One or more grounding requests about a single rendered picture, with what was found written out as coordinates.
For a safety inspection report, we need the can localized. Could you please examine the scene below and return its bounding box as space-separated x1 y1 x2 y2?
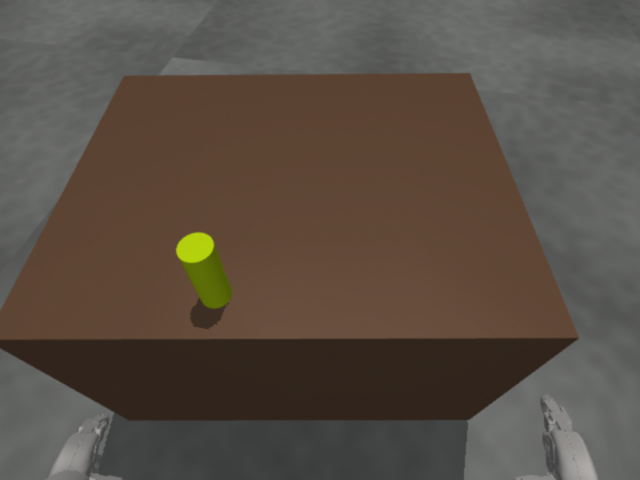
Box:
176 232 232 309

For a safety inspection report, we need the left robot hand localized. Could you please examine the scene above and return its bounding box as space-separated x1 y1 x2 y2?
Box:
49 414 124 480

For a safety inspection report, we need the right robot hand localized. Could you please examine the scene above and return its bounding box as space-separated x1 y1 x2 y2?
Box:
515 394 598 480

